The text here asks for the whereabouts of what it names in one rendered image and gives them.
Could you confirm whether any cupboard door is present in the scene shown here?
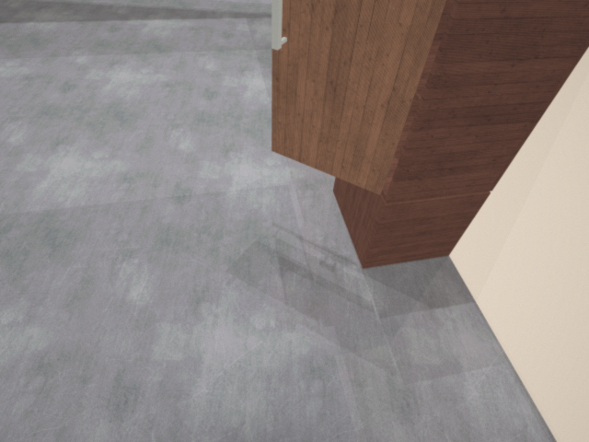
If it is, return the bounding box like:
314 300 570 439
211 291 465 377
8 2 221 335
271 0 446 195

